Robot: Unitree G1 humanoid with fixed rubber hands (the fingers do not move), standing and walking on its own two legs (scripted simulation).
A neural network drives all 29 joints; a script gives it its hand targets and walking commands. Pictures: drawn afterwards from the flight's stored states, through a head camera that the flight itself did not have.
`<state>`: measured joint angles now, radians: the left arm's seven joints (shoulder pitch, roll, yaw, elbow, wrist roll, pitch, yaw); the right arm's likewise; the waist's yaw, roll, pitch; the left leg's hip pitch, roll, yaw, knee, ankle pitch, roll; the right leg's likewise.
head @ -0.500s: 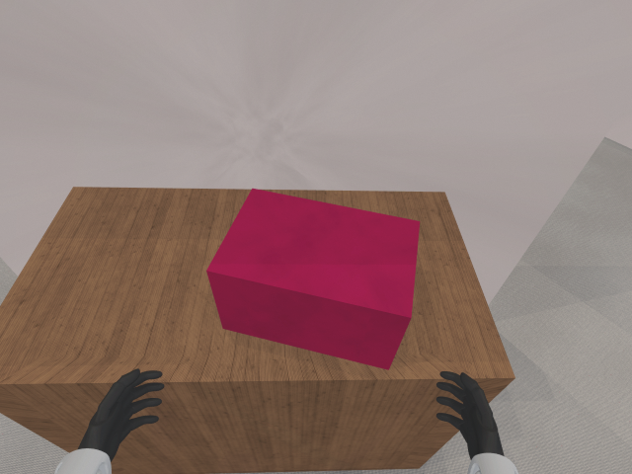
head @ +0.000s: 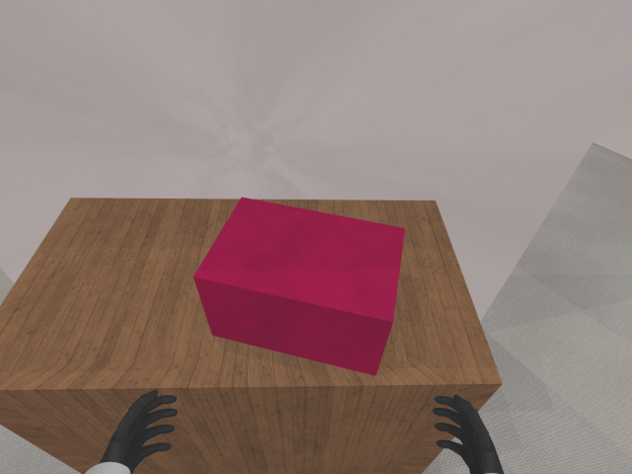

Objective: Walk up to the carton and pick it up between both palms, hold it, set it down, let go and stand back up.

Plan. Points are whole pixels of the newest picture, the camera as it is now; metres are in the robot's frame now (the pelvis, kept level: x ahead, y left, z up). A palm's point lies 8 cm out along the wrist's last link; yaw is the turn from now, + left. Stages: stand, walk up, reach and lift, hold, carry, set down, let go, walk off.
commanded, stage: set down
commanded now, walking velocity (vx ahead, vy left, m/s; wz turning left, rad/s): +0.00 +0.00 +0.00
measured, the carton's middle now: (306, 283) +0.43 +0.02 -0.04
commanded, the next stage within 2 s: let go in 0.82 s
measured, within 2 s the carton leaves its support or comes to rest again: neither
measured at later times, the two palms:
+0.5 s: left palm out of the picture +0.15 +0.22 -0.07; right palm out of the picture +0.14 -0.23 -0.07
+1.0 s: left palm out of the picture +0.15 +0.22 -0.08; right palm out of the picture +0.15 -0.23 -0.08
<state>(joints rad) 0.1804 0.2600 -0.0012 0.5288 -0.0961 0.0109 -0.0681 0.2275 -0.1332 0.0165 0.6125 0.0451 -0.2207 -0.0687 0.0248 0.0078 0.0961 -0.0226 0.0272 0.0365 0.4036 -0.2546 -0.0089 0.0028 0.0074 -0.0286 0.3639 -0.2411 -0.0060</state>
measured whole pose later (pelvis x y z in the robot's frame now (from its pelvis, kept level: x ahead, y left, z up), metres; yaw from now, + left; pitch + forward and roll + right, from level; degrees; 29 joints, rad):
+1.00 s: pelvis -0.01 -0.01 +0.00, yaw -1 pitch -7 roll +0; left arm 0.18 0.21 0.01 0.53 0.00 0.12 -0.01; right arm 0.17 -0.16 -0.03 0.73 -0.02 -0.19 0.00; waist 0.02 -0.01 0.12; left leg -0.03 0.04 0.05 0.39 -0.24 -0.02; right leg -0.03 0.02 -0.02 0.39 -0.24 -0.02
